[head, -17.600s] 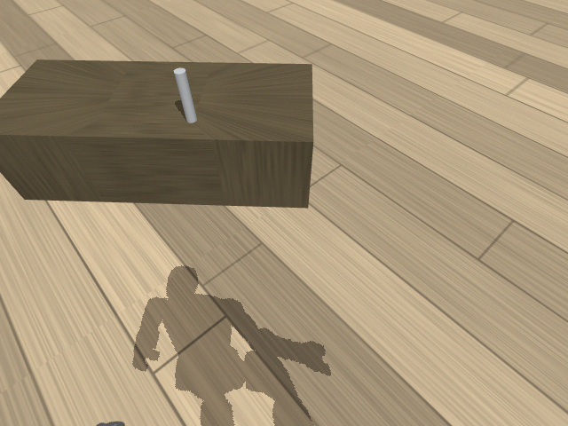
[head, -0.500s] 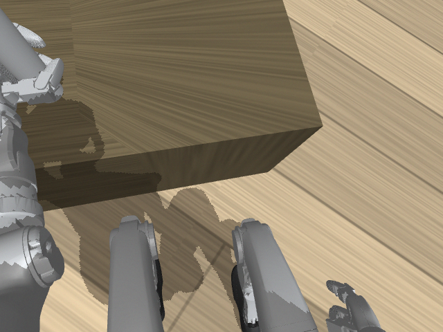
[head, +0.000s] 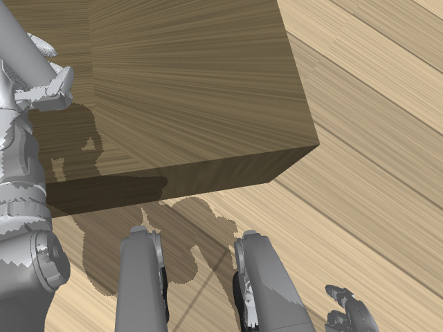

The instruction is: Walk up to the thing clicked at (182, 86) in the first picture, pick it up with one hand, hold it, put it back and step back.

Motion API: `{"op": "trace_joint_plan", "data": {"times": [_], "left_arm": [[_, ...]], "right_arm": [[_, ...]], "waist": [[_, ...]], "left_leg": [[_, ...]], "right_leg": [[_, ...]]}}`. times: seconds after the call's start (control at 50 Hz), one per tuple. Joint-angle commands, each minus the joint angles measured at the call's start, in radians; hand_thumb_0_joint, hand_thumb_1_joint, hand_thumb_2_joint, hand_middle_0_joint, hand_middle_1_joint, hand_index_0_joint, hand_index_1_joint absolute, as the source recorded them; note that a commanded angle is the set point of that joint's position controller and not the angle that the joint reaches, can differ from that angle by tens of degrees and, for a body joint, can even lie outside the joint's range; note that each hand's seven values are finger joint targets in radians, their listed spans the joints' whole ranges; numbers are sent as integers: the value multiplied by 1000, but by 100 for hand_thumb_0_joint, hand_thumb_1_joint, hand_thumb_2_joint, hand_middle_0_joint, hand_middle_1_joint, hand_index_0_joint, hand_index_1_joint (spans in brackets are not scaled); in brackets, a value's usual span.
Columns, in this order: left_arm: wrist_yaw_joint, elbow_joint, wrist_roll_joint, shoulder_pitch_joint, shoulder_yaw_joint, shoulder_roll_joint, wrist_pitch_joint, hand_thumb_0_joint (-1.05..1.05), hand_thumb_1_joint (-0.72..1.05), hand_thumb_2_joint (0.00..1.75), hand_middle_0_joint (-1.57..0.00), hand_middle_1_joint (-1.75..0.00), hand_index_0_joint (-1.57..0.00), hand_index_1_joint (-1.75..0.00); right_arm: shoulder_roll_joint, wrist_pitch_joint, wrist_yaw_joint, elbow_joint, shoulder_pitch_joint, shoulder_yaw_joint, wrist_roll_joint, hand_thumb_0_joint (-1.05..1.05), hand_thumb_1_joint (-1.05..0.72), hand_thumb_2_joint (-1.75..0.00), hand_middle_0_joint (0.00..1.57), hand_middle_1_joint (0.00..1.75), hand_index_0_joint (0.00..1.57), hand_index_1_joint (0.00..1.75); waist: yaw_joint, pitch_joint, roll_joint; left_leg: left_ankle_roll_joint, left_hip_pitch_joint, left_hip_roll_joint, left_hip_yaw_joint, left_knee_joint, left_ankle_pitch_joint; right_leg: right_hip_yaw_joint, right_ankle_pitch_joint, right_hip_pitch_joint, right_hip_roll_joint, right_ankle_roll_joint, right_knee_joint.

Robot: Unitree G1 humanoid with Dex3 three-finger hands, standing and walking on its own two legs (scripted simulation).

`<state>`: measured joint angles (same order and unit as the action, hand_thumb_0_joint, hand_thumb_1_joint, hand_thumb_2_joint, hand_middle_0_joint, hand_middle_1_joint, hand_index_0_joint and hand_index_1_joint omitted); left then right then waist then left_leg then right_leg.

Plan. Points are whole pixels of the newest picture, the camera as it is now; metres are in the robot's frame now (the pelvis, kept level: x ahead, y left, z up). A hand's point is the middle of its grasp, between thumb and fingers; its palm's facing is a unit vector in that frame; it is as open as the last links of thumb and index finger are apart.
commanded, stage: settle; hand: left
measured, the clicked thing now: (23, 57) +0.50 +0.27 +0.07
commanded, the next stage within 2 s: lift in 0.14 s
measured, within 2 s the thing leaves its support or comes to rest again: neither
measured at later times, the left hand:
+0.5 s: hand (38, 72) +0.48 +0.26 +0.05, palm faces +0.20 -0.98 -0.02, open 6.2 cm
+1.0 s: hand (1, 79) +0.41 +0.23 +0.15, palm faces +0.20 -0.98 -0.01, open 6.2 cm
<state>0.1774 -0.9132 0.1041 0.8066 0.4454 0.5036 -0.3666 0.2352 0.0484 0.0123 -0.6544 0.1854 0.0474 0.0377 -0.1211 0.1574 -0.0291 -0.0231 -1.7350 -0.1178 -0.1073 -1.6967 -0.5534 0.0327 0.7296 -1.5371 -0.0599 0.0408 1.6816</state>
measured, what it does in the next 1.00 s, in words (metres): rises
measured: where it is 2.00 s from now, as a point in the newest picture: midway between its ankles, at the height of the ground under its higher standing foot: (203, 310)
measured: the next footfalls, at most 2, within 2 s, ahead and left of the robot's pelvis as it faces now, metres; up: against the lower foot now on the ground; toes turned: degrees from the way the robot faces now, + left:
none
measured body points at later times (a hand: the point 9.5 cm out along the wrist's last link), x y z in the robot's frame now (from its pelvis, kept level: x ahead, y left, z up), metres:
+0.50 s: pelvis +0.01 +0.00 +0.03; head +0.18 +0.05 +0.44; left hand +0.47 +0.31 +0.06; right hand +0.10 -0.25 -0.10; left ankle +0.08 +0.14 -0.51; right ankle +0.03 -0.14 -0.51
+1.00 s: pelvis +0.02 +0.00 +0.11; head +0.13 +0.03 +0.55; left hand +0.39 +0.29 +0.15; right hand +0.16 -0.24 +0.00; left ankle +0.08 +0.14 -0.51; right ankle +0.03 -0.14 -0.51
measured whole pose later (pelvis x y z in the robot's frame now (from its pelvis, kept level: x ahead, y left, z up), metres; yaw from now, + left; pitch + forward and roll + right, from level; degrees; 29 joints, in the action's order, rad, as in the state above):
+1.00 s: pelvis +0.02 +0.00 +0.11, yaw +4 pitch +20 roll -5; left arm 0.11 -0.58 0.16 0.39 0.27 0.28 -0.33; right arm 0.23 0.02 -0.01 -0.65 0.21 0.01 -0.01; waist -0.06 0.13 -0.03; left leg -0.03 -1.17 -0.10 -0.06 -1.26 -0.46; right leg 0.02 0.60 -0.99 -0.03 0.03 1.23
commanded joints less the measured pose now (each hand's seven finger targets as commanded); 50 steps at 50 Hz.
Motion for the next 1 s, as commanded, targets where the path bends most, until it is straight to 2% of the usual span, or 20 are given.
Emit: {"op": "trace_joint_plan", "data": {"times": [0.0, 0.02, 0.04, 0.06, 0.08, 0.1, 0.2, 0.3, 0.32, 0.38, 0.42, 0.44, 0.46, 0.48, 0.62, 0.76, 0.8, 0.9, 0.92, 0.98], "left_arm": [[-7, 303, 20, 411, 50, 264, -89, 0, 51, 127, -130, -136, -132, -135], [-4, 135, 14, 314, 25, 212, -77, 0, 51, 127, -129, -136, -131, -135], [-7, 303, 25, 423, 38, 244, -97, 0, 51, 127, -130, -136, -132, -135], [-7, 133, 18, 309, 28, 197, -83, 0, 48, 128, -130, -137, -132, -136], [-5, 285, 18, 414, 18, 215, -97, 0, 52, 128, -130, -137, -133, -136], [-10, 158, 8, 340, 21, 215, -87, 0, 50, 130, -130, -138, -132, -138], [-11, 236, 9, 378, 11, 204, -98, 0, 54, 132, -133, -140, -135, -139], [-19, 243, 12, 356, 12, 204, -103, 0, 41, 123, -132, -141, -136, -139], [-19, 283, 12, 378, 22, 223, -106, 0, 42, 124, -132, -141, -136, -139], [-17, 227, 22, 292, 6, 168, -94, 0, 42, 124, -132, -141, -136, -139], [-16, 308, 24, 317, -1, 179, -94, 0, 39, 122, -131, -140, -134, -137], [-19, 243, 21, 259, -15, 153, -80, 0, 42, 122, -131, -140, -135, -137], [-18, 331, 25, 293, -15, 156, -89, 0, 42, 123, -132, -141, -136, -138], [-24, 267, 22, 241, 1, 166, -78, 0, 43, 124, -131, -140, -135, -138], [-31, 377, 50, 154, -18, 106, -76, 0, 45, 124, -130, -139, -134, -137], [-39, 434, 59, 1, -99, 9, -57, 0, 43, 128, -136, -143, -139, -142], [-48, 521, 68, -5, -96, 15, -56, 0, 44, 129, -136, -143, -138, -142], [-70, 561, 77, -78, -158, -62, -33, 0, 43, 129, -136, -143, -138, -142], [-78, 559, 80, -95, -129, -50, -31, 0, 45, 130, -136, -142, -138, -141], [-84, 575, 75, -127, -153, -63, -33, 0, 44, 129, -135, -141, -137, -140]], "right_arm": [[189, -11, -14, 42, 164, -75, -2, 0, -86, -89, 20, 30, 20, 30], [183, -9, -12, 39, 160, -69, 0, 0, -86, -89, 20, 30, 20, 30], [186, -9, -12, 46, 164, -73, -1, 0, -86, -89, 20, 30, 20, 30], [187, -8, -9, 41, 161, -73, 2, 0, -86, -89, 20, 30, 20, 30], [187, -11, -10, 44, 164, -77, 4, 0, -86, -89, 20, 30, 20, 30], [184, -8, -9, 39, 167, -72, 4, 0, -86, -89, 20, 30, 20, 30], [190, -7, -6, 45, 165, -81, 5, 0, -86, -89, 20, 30, 20, 30], [190, -6, -9, 49, 153, -79, 3, 0, -90, -90, 20, 30, 20, 30], [188, -5, -10, 50, 157, -80, 2, 0, -90, -90, 20, 30, 20, 30], [186, -9, -11, 50, 160, -82, -1, 0, -91, -90, 20, 30, 20, 30], [183, -10, -11, 51, 159, -82, -2, 0, -90, -90, 20, 30, 20, 30], [184, -10, -11, 52, 158, -83, -3, 0, -90, -90, 20, 30, 20, 30], [181, -10, -12, 52, 156, -86, -5, 0, -90, -90, 20, 30, 20, 30], [181, -11, -13, 51, 152, -86, -9, 0, -90, -90, 20, 30, 20, 30], [175, -22, -20, 53, 138, -95, -21, 0, -90, -90, 20, 30, 20, 30], [161, -35, -23, 68, 105, -97, -34, 0, -90, -90, 20, 30, 20, 30], [162, -39, -26, 73, 98, -98, -40, 0, -89, -90, 20, 30, 20, 30], [152, -48, -37, 87, 81, -96, -50, 0, -89, -90, 20, 30, 20, 30], [156, -51, -39, 84, 88, -102, -50, 0, -89, -89, 20, 30, 20, 30], [149, -55, -44, 89, 84, -101, -50, 0, -89, -89, 20, 30, 20, 30]], "waist": [[9, 663, -186], [-8, 595, -148], [2, 665, -184], [-9, 598, -151], [-11, 656, -194], [-5, 613, -178], [-2, 635, -202], [6, 619, -195], [10, 645, -212], [1, 642, -158], [15, 670, -194], [2, 625, -150], [13, 645, -171], [13, 618, -142], [22, 596, -116], [40, 490, -102], [58, 494, -115], [38, 383, -71], [42, 393, -55], [45, 359, -44]], "left_leg": [[52, 704, 19, -6, 171, 281], [58, 677, 21, -1, 164, 287], [55, 711, 20, -1, 171, 294], [52, 710, 18, -15, 187, 277], [53, 724, 19, -7, 177, 299], [51, 729, 21, -9, 195, 275], [44, 768, 17, -21, 222, 265], [37, 793, 16, -34, 257, 230], [38, 799, 20, -24, 259, 232], [48, 805, 24, -4, 255, 291], [45, 841, 26, 1, 271, 304], [49, 820, 27, 3, 279, 293], [45, 834, 27, 3, 292, 277], [48, 828, 28, 5, 304, 263], [52, 888, 33, 26, 353, 326], [43, 950, 42, 35, 467, 286], [35, 1004, 41, 31, 505, 286], [35, 1022, 48, 51, 582, 240], [37, 1034, 48, 47, 590, 260], [37, 1058, 51, 53, 624, 262]], "right_leg": [[28, -366, 133, -3, -67, -235], [28, -369, 119, -6, -64, -242], [28, -375, 138, -4, -66, -243], [35, -352, 115, -4, -67, -241], [31, -378, 126, -2, -67, -241], [31, -349, 123, -4, -69, -251], [31, -338, 116, 3, -71, -258], [34, -307, 123, 5, -73, -270], [29, -315, 148, 6, -71, -286], [28, -372, 204, 1, -66, -315], [27, -383, 228, 2, -67, -328], [29, -378, 243, -1, -64, -348], [28, -368, 254, 1, -67, -352], [26, -359, 268, 0, -65, -370], [15, -440, 381, 2, -55, -441], [13, -409, 477, 7, -57, -537], [16, -405, 503, 8, -61, -555], [4, -391, 578, 11, -54, -645], [6, -406, 593, 13, -54, -651], [5, -412, 632, 16, -53, -681]]}}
